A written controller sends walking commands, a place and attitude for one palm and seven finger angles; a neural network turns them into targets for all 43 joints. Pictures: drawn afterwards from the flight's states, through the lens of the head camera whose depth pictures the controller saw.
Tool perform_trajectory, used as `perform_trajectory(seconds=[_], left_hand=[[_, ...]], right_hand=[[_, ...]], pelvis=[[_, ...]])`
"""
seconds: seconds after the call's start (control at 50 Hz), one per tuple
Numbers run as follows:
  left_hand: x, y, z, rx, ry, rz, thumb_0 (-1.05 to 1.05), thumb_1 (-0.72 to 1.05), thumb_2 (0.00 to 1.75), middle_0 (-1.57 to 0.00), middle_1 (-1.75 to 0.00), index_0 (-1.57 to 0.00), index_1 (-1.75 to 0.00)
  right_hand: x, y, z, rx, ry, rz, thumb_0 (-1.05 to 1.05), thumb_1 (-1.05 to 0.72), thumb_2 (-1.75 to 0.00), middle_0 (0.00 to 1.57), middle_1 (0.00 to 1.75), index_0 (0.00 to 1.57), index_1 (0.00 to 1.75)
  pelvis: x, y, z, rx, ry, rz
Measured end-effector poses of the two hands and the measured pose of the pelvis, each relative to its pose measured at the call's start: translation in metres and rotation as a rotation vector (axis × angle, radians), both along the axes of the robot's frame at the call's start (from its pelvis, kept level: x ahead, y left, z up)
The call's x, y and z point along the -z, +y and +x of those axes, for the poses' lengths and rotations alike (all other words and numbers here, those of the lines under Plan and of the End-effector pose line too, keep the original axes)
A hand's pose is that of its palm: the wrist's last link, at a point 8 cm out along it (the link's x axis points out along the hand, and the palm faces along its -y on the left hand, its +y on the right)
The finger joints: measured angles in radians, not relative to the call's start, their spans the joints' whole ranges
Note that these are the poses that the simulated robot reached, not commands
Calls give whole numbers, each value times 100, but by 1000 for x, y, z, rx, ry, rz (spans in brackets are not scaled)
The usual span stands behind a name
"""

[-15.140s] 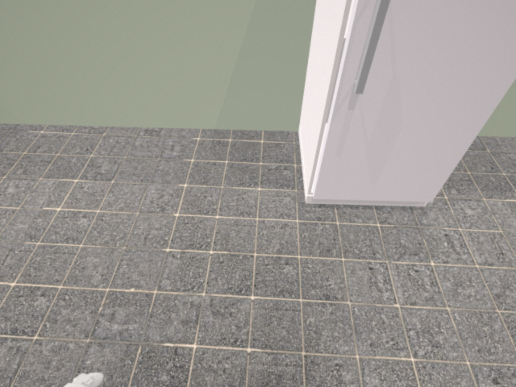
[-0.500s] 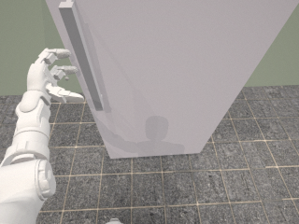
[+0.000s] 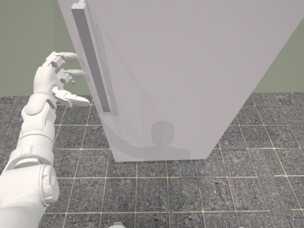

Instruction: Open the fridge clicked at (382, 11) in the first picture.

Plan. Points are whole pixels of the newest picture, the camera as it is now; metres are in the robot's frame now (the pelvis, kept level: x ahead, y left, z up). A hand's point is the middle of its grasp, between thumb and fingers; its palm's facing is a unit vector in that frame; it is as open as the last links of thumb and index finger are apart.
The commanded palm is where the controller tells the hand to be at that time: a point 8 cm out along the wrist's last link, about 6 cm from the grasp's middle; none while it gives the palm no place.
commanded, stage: move the hooked fingers beside the handle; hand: left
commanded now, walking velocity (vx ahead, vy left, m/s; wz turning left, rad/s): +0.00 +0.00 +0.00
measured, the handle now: (97, 66) +0.52 +0.15 +0.13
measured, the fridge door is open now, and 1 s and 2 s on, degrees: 0 0 0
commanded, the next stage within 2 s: feel for the door with the fingertips in 0.02 s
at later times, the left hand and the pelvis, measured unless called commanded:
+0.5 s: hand (91, 81) +0.45 +0.16 +0.13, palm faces +0.01 -1.00 +0.01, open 14.0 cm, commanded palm +0.42 +0.22 +0.13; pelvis +0.00 +0.00 +0.00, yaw -1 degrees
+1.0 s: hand (88, 76) +0.47 +0.17 +0.13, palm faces +0.02 -1.00 +0.01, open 13.8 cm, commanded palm +0.45 +0.22 +0.13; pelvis -0.01 -0.01 +0.00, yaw +0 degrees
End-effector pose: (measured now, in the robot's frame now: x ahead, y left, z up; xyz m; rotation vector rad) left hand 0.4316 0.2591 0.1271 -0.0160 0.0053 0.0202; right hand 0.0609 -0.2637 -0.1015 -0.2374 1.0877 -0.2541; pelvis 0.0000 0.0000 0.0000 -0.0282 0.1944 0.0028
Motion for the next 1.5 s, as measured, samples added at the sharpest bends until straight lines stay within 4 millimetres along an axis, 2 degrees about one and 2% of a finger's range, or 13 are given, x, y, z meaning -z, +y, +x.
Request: perform_trajectory(seconds=[0.2, 0.34, 0.52, 0.76, 0.96, 1.18, 1.32, 1.5], left_hand=[[-2, -3, 1, -1, -21, 11, -1, -50, 30, -30, -120, -30, -120], [-4, -24, 3, 17, -26, -6, -1, -50, 30, -30, -120, -30, -120], [-3, -47, 1, 9, -30, 0, -1, -50, 30, -30, -120, -30, -120], [-9, -36, 3, -17, -24, 15, -1, -50, 30, -30, -120, -30, -120], [-7, -37, 15, -3, -23, 10, -1, -50, 30, -33, -123, -32, -121], [-7, -35, 17, -8, -26, 12, -1, -50, 30, -36, -124, -35, -123], [-2, -41, 14, 4, -21, 10, -1, -50, 30, -33, -122, -32, -121], [2, -52, 10, 0, -28, 6, -1, -50, 30, -31, -120, -30, -120]], right_hand=[[1, 2, -11, 23, 12, 8, 1, -91, -90, 20, 30, 21, 30], [5, 5, -16, 18, 30, 24, 1, -91, -90, 20, 30, 21, 30], [5, 7, -12, 27, -12, 50, 1, -91, -90, 20, 30, 21, 30], [5, -2, -14, 21, 0, 27, 1, -91, -90, 20, 30, 21, 30], [6, -9, -32, 33, 62, 3, 1, -91, -90, 20, 30, 21, 30], [10, -2, -48, 41, 108, 18, 1, -91, -90, 20, 30, 21, 30], [9, 3, -44, 53, 76, 34, 1, -91, -90, 20, 30, 21, 30], [8, 7, -25, 42, 29, 42, 1, -91, -90, 20, 30, 21, 30]], pelvis=[[0, 1, 0, 8, -1, 0], [0, 2, 0, 3, -3, 1], [-1, -1, -1, 15, -16, 7], [-1, -6, -6, 5, -18, 7], [2, -6, -8, 0, 10, 4], [4, -3, -9, -2, 21, -1], [3, -1, -8, 9, 13, 0], [1, 0, -4, 13, 1, 3]])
